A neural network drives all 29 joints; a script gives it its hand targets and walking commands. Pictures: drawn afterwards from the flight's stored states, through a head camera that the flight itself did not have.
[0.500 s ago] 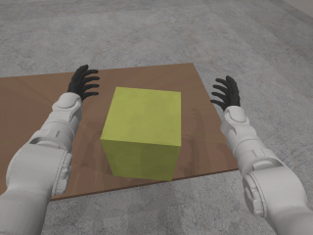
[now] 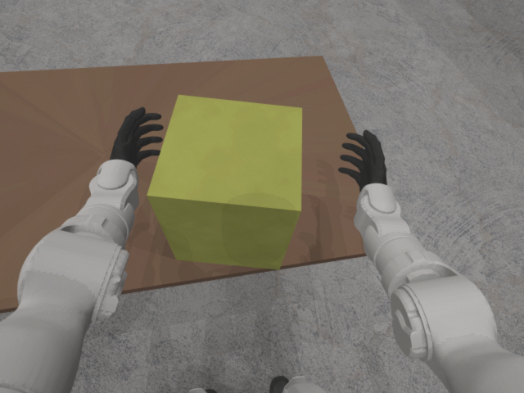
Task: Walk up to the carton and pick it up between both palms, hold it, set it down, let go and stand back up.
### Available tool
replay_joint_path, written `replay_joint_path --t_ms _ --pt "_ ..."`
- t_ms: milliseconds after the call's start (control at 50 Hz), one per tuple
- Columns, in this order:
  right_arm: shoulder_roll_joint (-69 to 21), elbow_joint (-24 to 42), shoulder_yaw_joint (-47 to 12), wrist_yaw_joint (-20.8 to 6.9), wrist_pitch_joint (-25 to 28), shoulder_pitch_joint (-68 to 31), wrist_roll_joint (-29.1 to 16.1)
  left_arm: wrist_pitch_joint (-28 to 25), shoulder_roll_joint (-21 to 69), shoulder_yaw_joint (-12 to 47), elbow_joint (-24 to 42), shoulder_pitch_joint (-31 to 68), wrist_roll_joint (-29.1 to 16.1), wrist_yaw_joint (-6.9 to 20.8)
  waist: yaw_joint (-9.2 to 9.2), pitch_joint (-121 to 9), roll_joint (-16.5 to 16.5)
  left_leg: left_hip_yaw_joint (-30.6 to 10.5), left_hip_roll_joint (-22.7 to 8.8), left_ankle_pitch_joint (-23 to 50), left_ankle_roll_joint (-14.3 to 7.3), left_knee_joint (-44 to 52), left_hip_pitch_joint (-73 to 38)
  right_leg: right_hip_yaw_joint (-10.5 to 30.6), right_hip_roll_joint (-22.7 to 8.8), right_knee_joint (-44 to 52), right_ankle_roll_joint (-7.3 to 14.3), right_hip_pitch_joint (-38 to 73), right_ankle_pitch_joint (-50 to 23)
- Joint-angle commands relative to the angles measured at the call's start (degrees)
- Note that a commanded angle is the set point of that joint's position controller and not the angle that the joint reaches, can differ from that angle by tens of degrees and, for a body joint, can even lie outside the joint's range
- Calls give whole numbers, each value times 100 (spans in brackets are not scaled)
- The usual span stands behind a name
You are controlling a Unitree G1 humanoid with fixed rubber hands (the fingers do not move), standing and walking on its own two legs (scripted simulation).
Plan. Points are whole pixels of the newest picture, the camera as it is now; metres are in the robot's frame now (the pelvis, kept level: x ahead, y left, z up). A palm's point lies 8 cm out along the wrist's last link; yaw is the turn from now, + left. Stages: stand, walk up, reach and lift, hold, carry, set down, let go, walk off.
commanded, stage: reach and lift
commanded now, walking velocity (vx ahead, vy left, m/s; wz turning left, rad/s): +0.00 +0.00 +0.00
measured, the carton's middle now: (233, 190) +0.47 +0.01 -0.05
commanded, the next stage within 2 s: none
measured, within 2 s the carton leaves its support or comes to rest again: neither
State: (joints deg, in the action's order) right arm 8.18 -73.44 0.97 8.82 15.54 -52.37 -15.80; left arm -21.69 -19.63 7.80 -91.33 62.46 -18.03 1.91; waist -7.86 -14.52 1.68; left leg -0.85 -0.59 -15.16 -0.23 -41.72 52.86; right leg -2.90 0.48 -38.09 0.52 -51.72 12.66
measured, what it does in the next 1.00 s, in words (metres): stands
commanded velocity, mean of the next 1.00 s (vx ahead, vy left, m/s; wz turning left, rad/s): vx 0.00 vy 0.00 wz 0.00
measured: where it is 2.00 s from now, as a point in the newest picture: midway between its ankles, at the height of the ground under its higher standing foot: outside the picture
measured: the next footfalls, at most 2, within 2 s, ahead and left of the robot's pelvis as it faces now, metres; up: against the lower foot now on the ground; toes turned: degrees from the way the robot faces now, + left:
none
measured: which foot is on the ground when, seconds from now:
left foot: down 0.00-1.00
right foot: down 0.00-1.00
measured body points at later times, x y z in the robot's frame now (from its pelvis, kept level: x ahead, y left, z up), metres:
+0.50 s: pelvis +0.01 +0.01 -0.02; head +0.13 +0.03 +0.41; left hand +0.48 +0.18 -0.01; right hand +0.44 -0.18 -0.01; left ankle +0.02 +0.11 -0.70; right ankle +0.03 -0.12 -0.70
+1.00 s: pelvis +0.00 +0.02 -0.01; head +0.14 +0.02 +0.42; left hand +0.47 +0.14 +0.00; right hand +0.42 -0.16 -0.01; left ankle +0.02 +0.11 -0.70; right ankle +0.03 -0.12 -0.70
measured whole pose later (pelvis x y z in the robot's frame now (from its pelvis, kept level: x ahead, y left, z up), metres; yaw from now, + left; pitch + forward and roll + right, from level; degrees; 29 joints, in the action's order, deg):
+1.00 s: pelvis +0.00 +0.02 -0.01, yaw -2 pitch +24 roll -3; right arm -2.1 -71.6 36.5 9.2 31.5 -48.2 19.6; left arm -33.4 -8.2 -22.3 -89.7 58.3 11.5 -0.6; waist -2.5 -7.9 2.1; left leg 0.0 -0.6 -20.1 -1.8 -49.2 52.7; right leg -1.5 0.7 -43.9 -0.9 -51.4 16.0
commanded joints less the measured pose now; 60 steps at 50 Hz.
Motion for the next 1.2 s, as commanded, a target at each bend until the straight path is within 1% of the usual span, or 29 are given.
replay_joint_path --t_ms 0,20,40,60,80,100,160,200,260,320,420,440,480,500,580,620,680,720,760,800,820,840,860,880,900,920,940,1020,1180 --pt "851 799 215 58 447 -2234 96 -308 -732 -134 506 2460 90 -21 -108 -4411 439 131 182 1694 420 -176 -2392 -74 22 -16 -150 1680 -1714" --pt "831 712 174 68 510 -2179 62 -323 -657 -149 543 2361 147 -31 -108 -4448 454 162 188 1898 443 -263 -2407 -73 52 -66 -159 1778 -1939" --pt "236 926 -480 -6 534 -1879 -227 -458 -832 -722 201 1635 307 50 621 -3898 -235 237 325 1805 136 -251 -1891 173 -79 -218 -294 2665 -1672" --pt "261 825 -384 26 559 -1911 -323 -542 -915 -705 244 1749 410 89 322 -3807 -198 146 320 1637 103 -14 -1332 227 -147 -291 -409 2872 -1862" --pt "236 617 -371 43 627 -1790 -297 -579 -872 -722 214 1745 478 94 423 -3692 -148 202 385 1361 90 99 -924 279 -184 -289 -428 2985 -1649" --pt "298 605 -305 36 676 -1891 -254 -620 -887 -629 294 1894 465 67 326 -3601 -43 186 346 1199 122 118 -958 236 -157 -295 -372 2637 -1429" --pt "538 343 55 -45 867 -2080 46 -766 -694 -326 436 2327 282 -53 207 -3688 483 136 160 1289 386 -213 -1988 -138 -7 -302 -121 1064 -700" --pt "647 192 246 -74 1009 -2122 220 -860 -519 -199 539 2443 206 -98 177 -4020 726 84 67 1712 547 -467 -2494 -267 64 -403 -36 597 -783" --pt "735 -39 380 -59 1276 -2002 288 -921 -311 -188 705 2300 305 -89 152 -4576 930 47 22 2675 754 -878 -2974 -331 174 -542 -17 540 -1491" --pt "786 -186 483 -10 1520 -1927 298 -899 -216 -302 935 2070 496 -43 118 -4812 961 27 24 3295 845 -1120 -3107 -323 261 -562 -27 666 -1984" --pt "718 -274 490 -42 1644 -1934 251 -889 -169 -523 926 1849 722 -60 172 -4365 713 -1 49 2924 742 -1093 -2703 -279 207 -582 -70 695 -1633" --pt "761 -739 785 -2 1584 -2040 372 -817 68 -242 953 2097 741 -87 -227 -4040 984 -69 50 2728 793 -1123 -2675 -355 243 -507 -21 174 -1411" --pt "672 -593 915 3 1531 -2084 510 -745 199 -254 1150 2240 790 -134 -212 -3986 1122 -84 32 2464 775 -1130 -2812 -388 241 -438 30 -76 -1053" --pt "646 -366 963 13 1515 -2171 591 -745 205 -247 1277 2287 747 -140 -226 -4169 1057 -76 42 2363 754 -1109 -2807 -368 229 -437 18 9 -1045" --pt "424 -27 935 -102 1471 -2229 666 -725 320 -592 1276 2110 1005 -169 47 -4365 932 -75 73 2680 719 -1072 -2865 -382 245 -479 -44 335 -1420" --pt "160 -24 861 -191 1426 -2178 782 -743 385 -886 1106 2045 1250 -181 214 -4384 740 -70 87 2665 562 -1048 -2712 -299 193 -509 -68 661 -1447" --pt "-328 5 1020 -191 1428 -2079 1164 -809 616 -1331 877 1926 1689 -157 300 -4104 443 20 116 2367 414 -942 -2299 -179 113 -543 -120 1057 -1444" --pt "-812 161 1252 -253 1460 -2214 1631 -858 981 -1522 671 2020 1933 -109 286 -3946 185 91 130 2057 319 -875 -2171 -145 83 -505 -140 1136 -1295" --pt "-1140 221 1641 -255 1559 -2149 2211 -885 1161 -1814 545 2032 2300 -53 211 -3729 123 169 153 1859 296 -796 -2043 -122 57 -512 -158 1335 -1393" --pt "-1193 146 2129 -183 1686 -2070 2750 -844 1270 -2199 773 2018 2731 -98 219 -3723 181 241 131 2080 365 -691 -2215 -175 108 -481 -155 1625 -1702" --pt "-1671 272 2170 -248 1750 -2247 3027 -872 1718 -2176 948 2188 2849 -69 270 -3807 199 233 96 2195 392 -677 -2377 -223 137 -446 -122 1570 -1717" --pt "-2381 171 2197 -385 1790 -2281 3389 -920 2408 -2092 961 2309 3040 22 270 -3773 360 238 79 2330 441 -664 -2605 -283 154 -350 -81 1486 -1758" --pt "-3091 85 2278 -574 1806 -2342 3837 -964 3185 -2015 737 2331 3296 158 198 -3556 375 201 51 2252 457 -600 -2781 -348 148 -217 -42 1387 -1628" --pt "-4124 351 1872 -757 1763 -2341 4240 -1178 3567 -2549 494 1974 3367 308 734 -3645 -187 451 33 1977 189 -670 -2413 -189 80 -318 -24 1916 -1316" --pt "-4338 142 1926 -884 1718 -2176 4362 -1276 3734 -2450 287 1988 3502 388 486 -3491 -75 399 15 1726 149 -537 -2258 -169 44 -363 -2 2225 -1423" --pt "-4424 -74 2038 -949 1722 -1996 4516 -1378 3804 -2466 247 1840 3588 393 608 -3259 29 448 90 1560 149 -434 -1995 -131 17 -337 15 2520 -1386" --pt "-4368 -153 2144 -992 1700 -1905 4640 -1413 3748 -2505 266 1846 3673 381 516 -3060 105 375 30 1431 157 -296 -2043 -196 18 -314 29 2396 -1275" --pt "-4228 -293 2479 -1047 1651 -1621 4922 -1350 3736 -2481 447 1821 3790 281 420 -2721 302 245 -121 1724 309 -232 -2652 -343 88 -81 125 1662 -766" --pt "-4385 -274 2399 -1059 1811 -1501 4951 -1446 3946 -2452 608 1580 3871 195 378 -2928 389 165 -152 2642 447 -360 -2948 -368 81 -48 97 1857 -1434"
